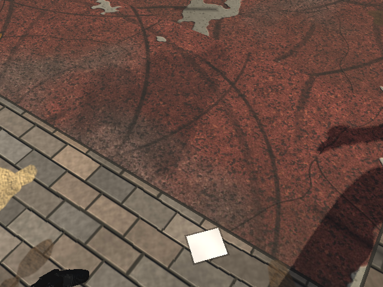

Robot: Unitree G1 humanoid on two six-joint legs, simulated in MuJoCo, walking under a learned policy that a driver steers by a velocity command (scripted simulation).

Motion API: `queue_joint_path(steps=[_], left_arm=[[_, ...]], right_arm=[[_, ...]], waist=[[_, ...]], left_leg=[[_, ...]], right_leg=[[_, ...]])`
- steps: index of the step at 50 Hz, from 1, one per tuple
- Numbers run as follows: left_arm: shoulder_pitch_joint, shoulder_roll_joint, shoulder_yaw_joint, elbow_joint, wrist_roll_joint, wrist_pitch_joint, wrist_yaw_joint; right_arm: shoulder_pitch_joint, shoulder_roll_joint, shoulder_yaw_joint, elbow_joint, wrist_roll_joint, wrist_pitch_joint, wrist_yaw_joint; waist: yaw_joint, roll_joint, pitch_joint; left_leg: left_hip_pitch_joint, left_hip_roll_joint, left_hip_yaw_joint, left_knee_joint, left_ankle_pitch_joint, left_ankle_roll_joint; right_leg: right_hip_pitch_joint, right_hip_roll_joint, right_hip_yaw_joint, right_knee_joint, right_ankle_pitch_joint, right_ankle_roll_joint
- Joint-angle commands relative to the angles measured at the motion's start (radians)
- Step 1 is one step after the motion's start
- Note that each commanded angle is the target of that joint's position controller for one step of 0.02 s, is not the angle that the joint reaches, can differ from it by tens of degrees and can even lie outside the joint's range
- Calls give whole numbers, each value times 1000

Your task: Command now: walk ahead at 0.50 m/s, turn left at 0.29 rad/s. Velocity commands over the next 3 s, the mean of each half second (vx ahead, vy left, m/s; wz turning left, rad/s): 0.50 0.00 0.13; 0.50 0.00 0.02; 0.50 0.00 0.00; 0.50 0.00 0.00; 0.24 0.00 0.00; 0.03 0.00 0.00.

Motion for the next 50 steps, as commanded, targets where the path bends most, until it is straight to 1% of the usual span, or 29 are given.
queue_joint_path(steps=[1, 2, 3, 4, 7, 9, 12, 16, 18, 20, 21, 22, 23, 24, 25, 26, 27, 28, 29, 31, 33, 35, 39, 43, 46, 47, 48, 49, 50], left_arm=[[270, 126, 46, 16, -25, 10, 1], [214, 121, 39, 4, -11, 18, 2], [185, 107, 33, 8, -4, 23, 3], [176, 96, 25, 10, 6, 21, 5], [201, 106, 26, 33, -9, 16, 7], [219, 145, 36, 44, -15, 20, 15], [244, 168, 40, 57, -23, 32, 21], [321, 179, 39, 92, -34, 47, 20], [335, 187, 41, 105, -37, 57, 21], [323, 205, 45, 110, -38, 69, 26], [309, 204, 43, 108, -40, 73, 29], [311, 177, 31, 103, -32, 74, 32], [314, 114, 5, 70, 2, 69, 34], [421, 33, -18, 59, -15, 47, 29], [353, 146, 8, 67, -36, 34, 23], [270, 175, 17, 41, -47, 26, 19], [236, 160, 16, 40, -39, 27, 23], [224, 151, 19, 39, -23, 33, 25], [242, 137, 19, 42, -21, 43, 23], [256, 105, 14, 47, -20, 62, 25], [203, 97, 13, 27, -12, 71, 29], [138, 87, 9, 8, -7, 70, 27], [3, 62, -4, -27, -13, 57, 12], [-105, 68, -8, -73, -23, 47, -8], [-101, 90, -3, -87, -23, 40, -23], [-60, 107, 4, -78, -21, 38, -23], [35, 131, 19, -52, -18, 37, -19], [194, 182, 44, -5, -14, 38, -10], [342, 267, 65, 18, 2, 42, 0]], right_arm=[[13, -142, -13, -78, 16, -29, 5], [-63, -132, -11, -98, 4, -32, 3], [-108, -120, -12, -113, -11, -37, 5], [-101, -105, -13, -117, -12, -38, 10], [-99, -51, 1, -123, -11, -33, 15], [-168, -33, 13, -149, -18, -34, 16], [-257, -19, 25, -168, -15, -41, 25], [-363, -33, 26, -197, -3, -46, 39], [-392, -48, 22, -214, 0, -49, 48], [-351, -75, 11, -208, -2, -53, 52], [-265, -101, -4, -183, -8, -53, 49], [-116, -150, -29, -140, -13, -52, 41], [65, -233, -50, -113, -25, -45, 29], [80, -278, -54, -97, -25, -40, 37], [55, -181, -29, -106, -13, -41, 42], [-11, -148, -16, -113, -10, -44, 42], [-73, -129, -8, -121, -17, -46, 44], [-117, -105, -2, -125, -24, -47, 48], [-139, -94, 2, -124, -31, -51, 49], [-141, -96, -1, -110, -25, -64, 49], [-121, -118, -8, -89, -23, -71, 42], [-94, -128, -10, -69, -21, -67, 33], [-33, -149, -12, -30, -13, -58, 22], [43, -160, -15, 20, -6, -40, 18], [47, -172, -21, 40, -3, -23, 11], [35, -180, -23, 41, -3, -19, 9], [14, -184, -22, 39, -3, -13, 6], [11, -162, -12, 32, -9, -10, 3], [71, -94, 12, 3, -25, -21, 5]], waist=[[144, -142, -146], [125, -59, -75], [107, -43, -21], [79, -71, -22], [64, -108, -25], [77, -94, -11], [106, -92, 0], [142, -99, 21], [136, -108, 33], [92, -116, 13], [40, -106, -36], [-25, -81, -131], [-82, 75, -285], [-15, 322, -373], [-46, 184, -282], [-34, 135, -159], [-3, 59, -101], [24, 49, -55], [54, 72, -49], [76, 71, -44], [74, 47, -17], [59, 30, 1], [9, 30, 33], [-26, 31, 61], [0, 52, 48], [27, 67, 20], [84, 72, -39], [152, 53, -147], [167, -83, -307]], left_leg=[[-608, 67, -3, 457, 41, -19], [-582, 104, 41, 430, 111, -19], [-568, 135, 58, 369, 157, -20], [-518, 166, 69, 324, 186, -18], [-488, 194, 116, 192, 197, -35], [-503, 206, 139, 69, 269, -51], [-447, 190, 169, -129, 444, -57], [-392, 153, 192, -270, 534, -54], [-388, 145, 190, -312, 489, -32], [-301, 125, 206, -357, 444, -3], [-168, 102, 228, -389, 444, 19], [50, 117, 212, -384, 452, 52], [332, 335, -41, -361, 487, 125], [546, 492, -475, -501, 262, 267], [483, 460, -470, -551, 133, 236], [361, 425, -330, -567, 175, 200], [238, 383, -231, -589, 278, 184], [142, 348, -160, -619, 363, 179], [79, 329, -116, -647, 418, 175], [20, 312, -51, -690, 491, 188], [8, 311, -5, -717, 546, 197], [22, 299, 40, -728, 575, 186], [35, 268, 118, -735, 555, 150], [153, 315, 110, -691, 565, 144], [244, 350, 100, -618, 684, 120], [255, 345, 107, -568, 812, 108], [244, 317, 135, -459, 977, 89], [158, 265, 175, -271, 994, 59], [-162, 173, 223, 79, 695, 6]], right_leg=[[672, -395, 630, -234, -343, -215], [541, -356, 518, -253, -238, -193], [444, -324, 444, -276, -124, -194], [390, -297, 386, -294, -43, -187], [341, -275, 288, -344, 79, -205], [329, -277, 239, -374, 123, -213], [311, -240, 146, -389, 140, -182], [352, -255, 118, -364, 136, -159], [403, -287, 130, -335, 147, -145], [434, -300, 123, -268, 250, -123], [423, -272, 88, -165, 387, -101], [352, -221, 43, 21, 422, -71], [145, -151, -14, 361, 113, -27], [-195, -6, 29, 633, -464, 10], [-310, -66, 111, 733, -465, 1], [-349, -109, 91, 728, -365, -12], [-308, -149, 72, 688, -277, -7], [-271, -172, 70, 632, -222, 2], [-214, -191, 77, 607, -185, 9], [-177, -195, 67, 562, -147, 26], [-220, -199, 66, 483, -72, 45], [-247, -197, 64, 370, 35, 55], [-195, -157, 27, 137, 212, 48], [-216, -131, 20, 30, 184, 25], [-181, -111, 12, -18, 76, -15], [-108, -87, -8, -27, 41, -30], [37, -53, -42, -52, 45, -54], [282, -67, -29, -36, 87, -89], [672, -296, 268, 7, 95, -195]])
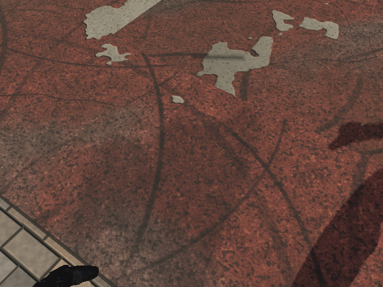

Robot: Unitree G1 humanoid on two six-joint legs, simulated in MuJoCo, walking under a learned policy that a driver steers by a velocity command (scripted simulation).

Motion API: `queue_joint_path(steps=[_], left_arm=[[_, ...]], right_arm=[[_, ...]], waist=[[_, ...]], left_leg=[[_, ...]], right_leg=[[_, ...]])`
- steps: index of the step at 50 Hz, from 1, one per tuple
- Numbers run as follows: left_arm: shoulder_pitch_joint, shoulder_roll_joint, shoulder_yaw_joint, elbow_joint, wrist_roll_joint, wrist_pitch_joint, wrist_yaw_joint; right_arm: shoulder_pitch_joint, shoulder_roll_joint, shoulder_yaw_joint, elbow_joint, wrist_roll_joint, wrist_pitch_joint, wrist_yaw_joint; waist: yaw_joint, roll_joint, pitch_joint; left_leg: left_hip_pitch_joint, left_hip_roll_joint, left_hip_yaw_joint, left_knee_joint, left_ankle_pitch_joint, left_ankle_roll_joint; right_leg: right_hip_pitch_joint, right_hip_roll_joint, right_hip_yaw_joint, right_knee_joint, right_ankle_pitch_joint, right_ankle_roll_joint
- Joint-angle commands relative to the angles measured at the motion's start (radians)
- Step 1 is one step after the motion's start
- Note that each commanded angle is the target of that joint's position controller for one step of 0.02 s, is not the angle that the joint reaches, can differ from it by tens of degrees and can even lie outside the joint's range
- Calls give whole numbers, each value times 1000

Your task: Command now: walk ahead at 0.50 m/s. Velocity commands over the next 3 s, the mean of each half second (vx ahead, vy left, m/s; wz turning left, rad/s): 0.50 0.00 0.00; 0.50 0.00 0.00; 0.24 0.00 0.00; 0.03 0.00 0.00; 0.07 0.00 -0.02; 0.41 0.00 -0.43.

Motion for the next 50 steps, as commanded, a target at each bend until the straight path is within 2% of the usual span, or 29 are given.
queue_joint_path(steps=[1, 2, 3, 4, 5, 6, 7, 9, 12, 16, 19, 21, 23, 24, 25, 26, 27, 28, 29, 30, 31, 32, 34, 36, 39, 43, 47, 50], left_arm=[[416, 282, 90, 51, 0, 4, 13], [401, 202, 66, 48, -11, 7, 15], [321, 181, 58, 36, -11, 8, 19], [256, 162, 52, 26, -1, 8, 20], [213, 136, 45, 20, 10, 5, 17], [192, 119, 40, 19, 18, 0, 15], [184, 113, 40, 23, 14, -5, 13], [193, 133, 46, 39, 6, -15, 16], [233, 160, 54, 64, 5, -11, 31], [293, 179, 57, 93, -6, -1, 42], [351, 190, 61, 125, -13, 12, 44], [364, 195, 65, 140, -17, 23, 48], [355, 207, 71, 147, -19, 34, 53], [337, 214, 73, 145, -20, 38, 55], [320, 205, 69, 142, -19, 44, 57], [327, 167, 52, 130, -6, 45, 59], [432, 65, 19, 103, 3, 27, 52], [419, 74, 17, 117, -2, 4, 47], [336, 164, 42, 94, -31, -11, 39], [269, 168, 42, 75, -39, -18, 39], [235, 160, 44, 71, -26, -16, 44], [244, 152, 50, 75, -16, -6, 47], [283, 114, 46, 90, -12, 19, 48], [254, 100, 45, 79, -5, 31, 52], [157, 91, 43, 49, 2, 29, 51], [22, 62, 31, 15, -4, 17, 36], [-76, 69, 26, -26, -12, 8, 16], [-59, 96, 33, -34, -12, 0, 2]], right_arm=[[107, -4, 20, -74, -14, -39, 3], [14, -113, -7, -82, 12, -55, 11], [-77, -141, -15, -114, 30, -65, 15], [-127, -133, -14, -123, 19, -67, 10], [-133, -122, -18, -123, 7, -61, 7], [-107, -105, -19, -116, 4, -51, 6], [-86, -83, -16, -107, 4, -39, 5], [-103, -61, -12, -113, -1, -23, 0], [-203, -54, -9, -144, -10, -24, 1], [-340, -27, 4, -174, -4, -38, 16], [-425, -32, 8, -204, 4, -44, 31], [-453, -45, 6, -222, 7, -49, 43], [-428, -67, -1, -221, 6, -53, 50], [-376, -86, -10, -208, 4, -55, 50], [-256, -117, -29, -171, 0, -55, 45], [-86, -174, -53, -124, -6, -54, 36], [27, -278, -79, -104, -22, -47, 29], [53, -218, -62, -96, -5, -42, 33], [-10, -165, -41, -104, -1, -44, 32], [-85, -138, -32, -120, -4, -44, 30], [-147, -109, -24, -126, -10, -45, 33], [-184, -83, -16, -130, -19, -50, 35], [-204, -77, -15, -123, -19, -60, 38], [-187, -101, -22, -105, -15, -68, 33], [-145, -118, -26, -77, -13, -63, 18], [-83, -134, -27, -41, -2, -55, 7], [-17, -143, -31, 3, 5, -35, 4], [-25, -158, -40, 17, 9, -19, -3]], waist=[[158, -262, -425], [192, -171, -340], [173, -125, -192], [146, -53, -112], [110, -48, -65], [79, -70, -60], [63, -75, -56], [51, -69, -30], [72, -44, 1], [122, -41, 26], [152, -43, 47], [148, -50, 54], [119, -65, 37], [84, -75, 5], [20, -65, -67], [-44, -24, -195], [-26, 192, -348], [-42, 271, -406], [-41, 195, -265], [-17, 137, -163], [11, 84, -87], [47, 102, -57], [81, 111, -47], [88, 91, -21], [65, 66, 6], [17, 65, 36], [-12, 64, 66], [23, 83, 47]], left_leg=[[-642, -65, -78, 754, -99, 12], [-755, -12, -166, 854, -115, 25], [-804, 40, -127, 843, -21, 34], [-772, 83, -102, 793, 69, 34], [-721, 113, -101, 740, 124, 29], [-657, 133, -108, 713, 156, 25], [-625, 139, -105, 687, 170, 18], [-636, 149, -93, 624, 213, -3], [-699, 154, -87, 459, 373, -25], [-645, 112, -46, 216, 553, -24], [-653, 92, -42, 129, 553, -14], [-665, 85, -50, 88, 497, 7], [-614, 70, -43, 61, 423, 33], [-528, 46, -20, 46, 394, 50], [-359, 15, 10, 22, 399, 75], [-87, 74, -47, 60, 427, 118], [320, 327, -466, 39, 302, 270], [381, 392, -745, -115, 179, 317], [278, 361, -635, -138, 105, 267], [138, 325, -507, -158, 146, 235], [1, 286, -414, -194, 220, 222], [-92, 256, -351, -226, 287, 208], [-182, 228, -278, -279, 361, 216], [-205, 224, -224, -313, 431, 229], [-173, 209, -160, -331, 489, 218], [-150, 181, -87, -339, 476, 188], [-20, 234, -97, -290, 493, 184], [64, 270, -107, -213, 627, 160]], right_leg=[[928, -382, 700, -124, -149, -286], [876, -352, 691, -182, -282, -246], [728, -325, 554, -213, -254, -211], [581, -288, 460, -245, -174, -195], [467, -258, 390, -277, -90, -190], [398, -234, 346, -307, -47, -187], [361, -220, 310, -336, -29, -191], [315, -214, 249, -375, 29, -203], [333, -198, 180, -400, 84, -194], [351, -163, 97, -404, 79, -155], [435, -198, 105, -377, 63, -153], [506, -233, 118, -340, 90, -142], [555, -255, 126, -287, 173, -124], [562, -247, 114, -225, 301, -111], [541, -205, 77, -84, 438, -87], [415, -151, 36, 144, 366, -55], [8, -1, -22, 543, 6, 21], [-166, 64, 106, 712, -522, 28], [-263, 1, 148, 788, -489, 9], [-270, -53, 117, 760, -397, -2], [-239, -89, 98, 696, -320, 2], [-177, -120, 106, 640, -265, 5], [-100, -133, 101, 595, -217, 20], [-129, -139, 95, 527, -152, 40], [-185, -137, 90, 357, 7, 60], [-136, -96, 47, 131, 166, 59], [-167, -75, 48, 30, 126, 36], [-117, -55, 41, -11, 18, -3]])
Over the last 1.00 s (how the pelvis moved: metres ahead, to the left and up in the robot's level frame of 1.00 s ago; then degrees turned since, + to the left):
0.54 0.03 0.00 2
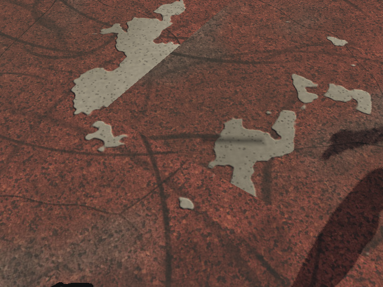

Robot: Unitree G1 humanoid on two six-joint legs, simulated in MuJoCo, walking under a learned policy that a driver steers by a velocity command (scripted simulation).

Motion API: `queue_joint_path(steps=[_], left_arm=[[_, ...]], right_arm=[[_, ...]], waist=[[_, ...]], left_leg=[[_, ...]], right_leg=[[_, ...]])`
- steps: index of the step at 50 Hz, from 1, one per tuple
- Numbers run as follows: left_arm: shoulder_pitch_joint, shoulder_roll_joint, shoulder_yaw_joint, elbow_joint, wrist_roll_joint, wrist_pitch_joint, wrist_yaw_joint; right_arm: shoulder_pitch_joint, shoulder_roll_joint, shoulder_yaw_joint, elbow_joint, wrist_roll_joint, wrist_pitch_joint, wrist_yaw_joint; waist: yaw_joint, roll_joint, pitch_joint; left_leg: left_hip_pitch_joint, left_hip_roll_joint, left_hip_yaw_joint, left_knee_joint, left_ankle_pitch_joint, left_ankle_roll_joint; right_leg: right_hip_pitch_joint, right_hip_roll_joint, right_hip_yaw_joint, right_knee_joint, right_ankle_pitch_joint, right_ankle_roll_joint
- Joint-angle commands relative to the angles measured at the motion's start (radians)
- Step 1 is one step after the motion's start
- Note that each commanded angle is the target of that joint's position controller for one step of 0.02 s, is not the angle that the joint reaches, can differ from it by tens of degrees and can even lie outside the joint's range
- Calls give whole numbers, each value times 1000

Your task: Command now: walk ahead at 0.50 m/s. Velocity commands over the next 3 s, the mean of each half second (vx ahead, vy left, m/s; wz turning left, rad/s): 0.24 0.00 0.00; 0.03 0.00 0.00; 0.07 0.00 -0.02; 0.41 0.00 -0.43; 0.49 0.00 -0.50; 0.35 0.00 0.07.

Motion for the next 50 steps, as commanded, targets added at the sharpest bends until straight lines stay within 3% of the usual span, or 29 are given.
queue_joint_path(steps=[1, 2, 3, 4, 5, 6, 7, 8, 9, 12, 14, 17, 19, 22, 23, 24, 25, 26, 27, 28, 30, 36, 50], left_arm=[[-25, 119, 33, -70, -1, -23, -9], [93, 148, 51, -34, 2, -23, -5], [253, 203, 74, 11, 15, -23, 4], [364, 305, 96, 27, 40, -19, 12], [385, 255, 82, 42, 24, -10, 10], [326, 201, 60, 29, 16, -8, 10], [238, 167, 49, 12, 18, -7, 13], [172, 133, 38, 10, 19, -9, 10], [137, 108, 32, 12, 23, -15, 9], [96, 98, 25, 37, 42, -23, 10], [72, 118, 28, 52, 39, -20, 22], [97, 145, 33, 84, 33, -2, 33], [110, 144, 29, 106, 31, 10, 35], [94, 125, 19, 125, 16, 25, 38], [121, 103, 12, 138, 12, 27, 38], [158, 78, 3, 146, 27, 26, 39], [260, 72, 6, 164, 38, 22, 38], [260, 49, -2, 171, 36, 30, 45], [201, 76, 1, 167, 33, 43, 51], [172, 93, 5, 166, 26, 54, 57], [170, 98, 7, 172, 27, 69, 62], [165, 98, 11, 202, 18, 72, 63], [194, 88, 5, 269, 21, 77, 74]], right_arm=[[-3, -189, -45, -25, 5, 8, -11], [-25, -185, -43, -28, 5, 15, -12], [-22, -156, -29, -39, -5, 18, -15], [85, -59, 2, -60, -24, 3, -9], [113, -40, 11, -29, -20, -16, -3], [40, -145, -18, -41, 9, -29, 1], [-34, -147, -18, -62, 22, -32, -1], [-67, -133, -19, -62, 9, -23, -7], [-67, -125, -25, -61, -2, -8, -15], [-18, -58, -16, -43, -12, 30, -25], [-56, -44, -9, -56, -19, 37, -30], [-130, -58, -8, -64, -18, 45, -26], [-168, -71, -12, -68, -16, 53, -25], [-183, -75, -17, -63, -25, 54, -24], [-182, -87, -20, -58, -35, 52, -25], [-182, -128, -28, -60, -40, 50, -31], [-217, -183, -37, -64, -30, 54, -37], [-244, -120, -25, -54, -22, 59, -32], [-264, -79, -19, -52, -17, 61, -24], [-271, -72, -15, -49, -22, 58, -20], [-262, -88, -17, -29, -23, 47, -16], [-264, -86, -15, 20, -16, 44, -22], [-303, -71, -12, 88, -16, 70, -27]], waist=[[65, 127, 17], [131, 123, -53], [192, 91, -171], [170, -107, -342], [172, -223, -442], [180, -128, -330], [151, -75, -213], [118, -10, -129], [85, -22, -102], [27, -45, -97], [20, -58, -104], [53, -54, -127], [67, -46, -110], [47, -32, -73], [45, -8, -63], [66, 51, -71], [150, 169, -84], [146, 206, -98], [119, 166, -55], [107, 132, -43], [103, 124, -47], [93, 71, -83], [91, 43, -23]], left_leg=[[35, 308, -119, 76, 623, 138], [13, 271, -85, 212, 772, 117], [-99, 209, -46, 432, 739, 78], [-477, 73, -3, 821, 361, 1], [-647, -40, -111, 1045, -292, -33], [-710, 17, -189, 1133, -297, -21], [-726, 68, -150, 1111, -237, -17], [-700, 108, -119, 1038, -178, -24], [-635, 141, -118, 966, -131, -25], [-480, 144, -106, 816, -43, -47], [-447, 144, -97, 656, 38, -57], [-391, 128, -80, 505, 177, -60], [-374, 124, -86, 444, 188, -55], [-292, 109, -72, 285, 230, -28], [-241, 118, -86, 197, 322, -13], [-177, 180, -148, 181, 509, 6], [-122, 231, -192, 222, 583, 56], [-186, 216, -188, 209, 416, 74], [-248, 176, -170, 195, 314, 52], [-261, 155, -150, 196, 312, 32], [-241, 138, -133, 216, 381, 23], [-185, 129, -117, 258, 522, 41], [-203, 98, -94, 232, 372, 32]], right_leg=[[54, 30, -22, -35, -96, -43], [222, 65, -55, -59, -84, -68], [485, 22, -14, -32, 6, -106], [909, -241, 353, -2, 129, -250], [997, -352, 648, -141, 207, -340], [885, -317, 527, -147, 246, -298], [738, -280, 369, -150, 340, -265], [595, -231, 261, -178, 408, -239], [496, -199, 202, -207, 421, -215], [342, -157, 97, -261, 514, -221], [326, -136, 41, -265, 539, -216], [351, -127, 20, -273, 447, -199], [358, -135, 39, -277, 305, -194], [341, -119, 61, -233, 70, -158], [333, -83, 60, -204, -28, -116], [312, -34, 40, -154, -135, -67], [260, 40, 1, -132, -275, -29], [317, 54, -25, -153, -303, -6], [345, 54, -31, -157, -285, 4], [346, 49, -30, -149, -265, 1], [357, 39, -21, -145, -211, -3], [398, 26, -19, -121, -80, 5], [383, 20, -26, -144, -169, 17]])
Over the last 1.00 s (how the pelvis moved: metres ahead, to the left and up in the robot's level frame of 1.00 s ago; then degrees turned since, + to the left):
0.54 0.03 0.01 0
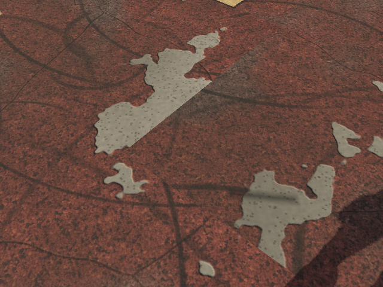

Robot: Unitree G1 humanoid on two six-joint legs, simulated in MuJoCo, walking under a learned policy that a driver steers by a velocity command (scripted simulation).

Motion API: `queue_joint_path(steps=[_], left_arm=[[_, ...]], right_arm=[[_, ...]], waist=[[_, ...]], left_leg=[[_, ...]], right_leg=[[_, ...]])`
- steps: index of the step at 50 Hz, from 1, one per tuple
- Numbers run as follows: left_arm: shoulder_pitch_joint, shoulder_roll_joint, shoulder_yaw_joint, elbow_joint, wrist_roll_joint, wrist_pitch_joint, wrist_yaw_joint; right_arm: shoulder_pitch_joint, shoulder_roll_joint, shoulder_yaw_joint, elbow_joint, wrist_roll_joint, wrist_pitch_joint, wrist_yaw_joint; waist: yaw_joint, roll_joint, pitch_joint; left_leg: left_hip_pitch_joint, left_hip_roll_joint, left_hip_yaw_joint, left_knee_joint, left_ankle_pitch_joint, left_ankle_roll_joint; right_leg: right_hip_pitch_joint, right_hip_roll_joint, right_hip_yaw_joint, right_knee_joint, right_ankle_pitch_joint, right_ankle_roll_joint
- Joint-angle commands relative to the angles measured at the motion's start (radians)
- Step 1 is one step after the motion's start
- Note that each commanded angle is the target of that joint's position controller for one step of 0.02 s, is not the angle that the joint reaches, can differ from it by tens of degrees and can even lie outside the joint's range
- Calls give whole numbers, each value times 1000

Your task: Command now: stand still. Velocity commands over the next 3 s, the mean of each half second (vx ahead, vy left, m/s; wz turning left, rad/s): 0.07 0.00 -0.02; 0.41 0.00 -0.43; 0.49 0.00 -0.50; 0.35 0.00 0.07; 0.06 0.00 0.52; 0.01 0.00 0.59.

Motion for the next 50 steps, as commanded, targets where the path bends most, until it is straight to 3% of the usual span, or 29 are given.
queue_joint_path(steps=[1, 15, 16, 18, 20, 22, 23, 25, 27, 28, 29, 30, 31, 32, 34, 35, 37, 41, 46, 48, 50], left_arm=[[40, 99, 13, -12, 1, -8, 5], [101, 65, 1, 23, 3, -20, 10], [126, 59, 0, 34, 1, -19, 11], [127, 91, 12, 26, -9, -16, 17], [164, 117, 24, 15, -18, -25, 20], [198, 165, 44, 20, -33, -44, 15], [187, 158, 45, 11, -32, -51, 12], [129, 141, 42, -20, -37, -61, 3], [63, 132, 41, -58, -43, -60, -4], [20, 104, 35, -85, -39, -68, -8], [32, 21, 18, -124, -38, -82, -5], [31, 57, 30, -132, -52, -93, -3], [47, 75, 39, -128, -69, -99, -11], [64, 62, 39, -116, -70, -100, -19], [49, 62, 53, -113, -56, -96, -22], [45, 59, 57, -116, -53, -90, -30], [9, 29, 55, -140, -47, -75, -45], [-146, -3, 36, -232, -42, -66, -62], [-287, 2, 24, -317, -36, -65, -97], [-267, 36, 39, -334, -36, -64, -108], [-99, 112, 77, -312, -39, -57, -111]], right_arm=[[-16, -114, -19, -25, -1, -4, -4], [3, -102, -11, 20, -1, 2, -11], [21, -94, -9, 30, -1, 4, -11], [32, -109, -16, 33, 8, 3, -13], [-2, -99, -17, 11, 8, -16, -9], [-30, -68, -14, -11, 13, -50, 6], [-29, -70, -17, -16, 16, -65, 14], [29, -57, -16, -10, 30, -91, 23], [178, -84, -35, 47, 33, -103, 20], [305, -138, -53, 77, 22, -104, 14], [444, -251, -80, 97, 16, -104, 15], [455, -206, -59, 95, -7, -118, 20], [358, -132, -33, 64, -1, -129, 18], [284, -99, -21, 35, 8, -133, 19], [236, -73, -8, 18, 4, -133, 24], [254, -57, -2, 20, -6, -129, 22], [294, -80, -3, 22, -16, -125, 11], [289, -131, -10, -4, -22, -114, -10], [348, -157, -22, -13, 1, -101, -14], [333, -186, -30, -29, 6, -93, -15], [299, -226, -43, -54, 8, -79, -20]], waist=[[-3, 3, -48], [-9, 2, -9], [-8, -1, -27], [-7, -34, 18], [17, -74, 83], [24, -178, 119], [16, -170, 134], [-35, -151, 141], [-102, -112, 97], [-147, -3, 46], [-167, 281, -48], [-155, 237, -58], [-97, 122, 20], [-65, 92, 51], [-42, 86, 80], [-42, 96, 61], [-47, 77, 46], [-58, 48, 92], [-76, 48, 112], [-30, 91, 61], [77, 141, -56]], left_leg=[[113, 51, -46, -53, 266, 45], [88, 38, -42, -82, 137, 34], [91, 25, -30, -82, 19, 34], [11, -14, 7, -37, -293, 41], [-119, -25, 22, 37, -376, 46], [-198, -17, 64, 231, -194, 36], [-219, 11, 42, 275, -186, 46], [-152, 21, 32, 164, -219, 64], [142, -11, 48, -47, -88, 49], [304, 90, -95, -108, -95, 64], [487, 300, -446, -255, -230, 168], [437, 432, -680, -314, -285, 253], [385, 426, -592, -313, -289, 231], [339, 375, -453, -324, -264, 184], [290, 294, -220, -333, -18, 109], [281, 259, -133, -330, 79, 91], [278, 250, -50, -333, 211, 105], [226, 252, 61, -378, 274, 120], [287, 274, 188, -334, 444, 108], [329, 287, 228, -222, 800, 93], [325, 293, 240, 36, 1078, 76]], right_leg=[[-92, -31, 25, -83, 175, -13], [-131, -29, 22, -110, 73, -14], [-125, -23, 17, -119, -25, -19], [-162, -31, 47, -128, -278, -58], [-167, -108, 164, -187, -455, -117], [-138, -276, 410, -300, -505, -214], [-147, -311, 463, -315, -471, -237], [-171, -275, 427, -268, -359, -213], [-286, -148, 294, -142, -205, -144], [-395, -68, 198, 77, -58, -100], [-592, 62, 37, 424, -113, -36], [-664, 49, 149, 679, -246, -40], [-723, -7, 207, 785, -171, -66], [-725, -44, 205, 791, -66, -85], [-693, -83, 189, 702, 77, -96], [-657, -89, 164, 678, 114, -91], [-661, -92, 128, 656, 159, -68], [-671, -96, 78, 437, 262, -37], [-590, -58, -33, 242, 282, -81], [-472, 1, -86, 216, 226, -121], [-238, 75, -112, 214, 162, -172]])
Over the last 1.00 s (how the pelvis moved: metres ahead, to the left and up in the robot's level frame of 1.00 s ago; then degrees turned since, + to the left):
0.23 -0.01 0.00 0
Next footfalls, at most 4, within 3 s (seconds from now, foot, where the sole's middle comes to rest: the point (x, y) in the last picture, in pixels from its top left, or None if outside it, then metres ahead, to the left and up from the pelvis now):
1.04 right None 0.38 -0.17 -0.77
1.54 left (237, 228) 0.73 -0.13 -0.77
1.98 right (312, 214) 0.80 -0.43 -0.77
2.42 left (243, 209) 0.81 -0.16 -0.77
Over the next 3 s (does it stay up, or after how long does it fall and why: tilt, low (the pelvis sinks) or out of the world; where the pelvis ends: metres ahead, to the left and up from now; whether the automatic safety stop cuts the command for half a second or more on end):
stays up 0.75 -0.28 0.00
